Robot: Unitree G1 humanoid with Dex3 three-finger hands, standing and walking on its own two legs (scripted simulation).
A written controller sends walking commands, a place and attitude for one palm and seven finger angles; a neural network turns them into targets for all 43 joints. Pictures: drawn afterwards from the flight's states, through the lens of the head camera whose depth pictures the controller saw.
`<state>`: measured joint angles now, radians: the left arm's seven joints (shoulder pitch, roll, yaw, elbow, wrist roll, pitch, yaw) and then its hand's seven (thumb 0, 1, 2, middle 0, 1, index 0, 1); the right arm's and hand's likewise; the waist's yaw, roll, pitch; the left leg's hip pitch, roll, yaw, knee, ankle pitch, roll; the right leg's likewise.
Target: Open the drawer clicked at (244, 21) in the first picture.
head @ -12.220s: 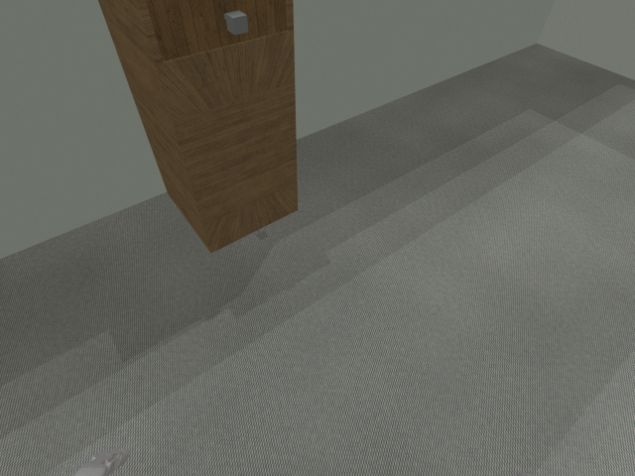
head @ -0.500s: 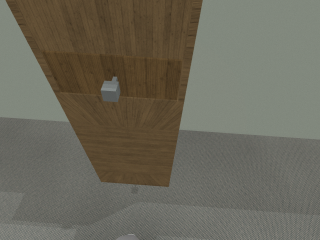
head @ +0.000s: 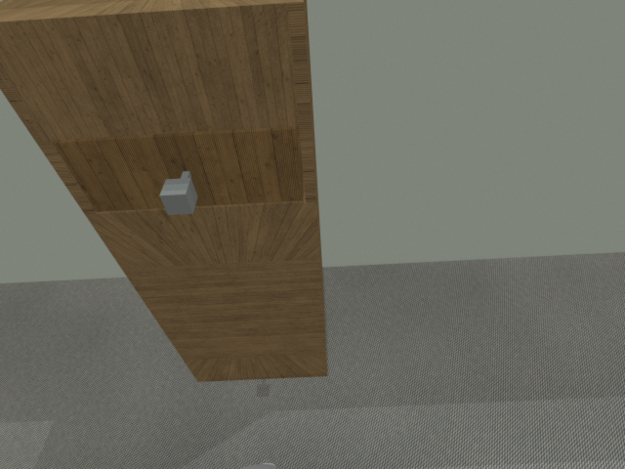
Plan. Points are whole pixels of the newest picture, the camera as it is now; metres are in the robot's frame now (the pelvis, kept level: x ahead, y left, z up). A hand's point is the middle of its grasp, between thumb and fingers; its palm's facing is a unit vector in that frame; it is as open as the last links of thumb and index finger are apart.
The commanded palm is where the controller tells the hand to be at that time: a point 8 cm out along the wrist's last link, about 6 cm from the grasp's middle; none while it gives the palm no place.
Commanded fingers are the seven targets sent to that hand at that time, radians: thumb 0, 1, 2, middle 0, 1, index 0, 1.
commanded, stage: come to a stop and stand still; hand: left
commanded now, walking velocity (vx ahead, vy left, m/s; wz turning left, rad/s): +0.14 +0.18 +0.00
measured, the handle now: (182, 188) +0.51 +0.25 +0.09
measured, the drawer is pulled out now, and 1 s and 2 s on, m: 0.00 0.00 0.00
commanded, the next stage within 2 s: look again from close up in 0.74 s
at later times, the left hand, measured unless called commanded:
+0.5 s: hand out of the picture -0.03 +0.20 -0.18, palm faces +0.08 -0.99 -0.15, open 7.4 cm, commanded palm none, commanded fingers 0.00 0.90 0.90 -0.20 -0.30 -0.20 -0.30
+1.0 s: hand out of the picture -0.01 +0.22 -0.17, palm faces +0.01 -0.98 -0.21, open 7.4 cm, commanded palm none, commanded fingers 0.00 0.90 0.90 -0.20 -0.30 -0.20 -0.30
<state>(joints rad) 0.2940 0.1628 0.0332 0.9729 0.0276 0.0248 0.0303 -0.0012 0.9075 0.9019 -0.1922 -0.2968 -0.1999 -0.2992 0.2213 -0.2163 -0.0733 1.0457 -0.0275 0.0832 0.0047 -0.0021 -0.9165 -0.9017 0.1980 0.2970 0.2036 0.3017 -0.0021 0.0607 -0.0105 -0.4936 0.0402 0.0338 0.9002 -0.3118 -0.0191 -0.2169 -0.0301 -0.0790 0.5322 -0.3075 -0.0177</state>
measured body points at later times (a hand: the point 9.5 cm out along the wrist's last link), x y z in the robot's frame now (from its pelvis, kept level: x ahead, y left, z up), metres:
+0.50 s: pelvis +0.01 +0.05 +0.01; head +0.01 +0.06 +0.46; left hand -0.03 +0.26 -0.16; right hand +0.02 -0.18 -0.15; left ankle -0.02 +0.13 -0.74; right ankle -0.01 -0.10 -0.74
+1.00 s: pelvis +0.00 +0.05 +0.00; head +0.02 +0.04 +0.45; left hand +0.00 +0.27 -0.16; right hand -0.01 -0.16 -0.17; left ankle -0.02 +0.13 -0.74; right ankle -0.01 -0.10 -0.74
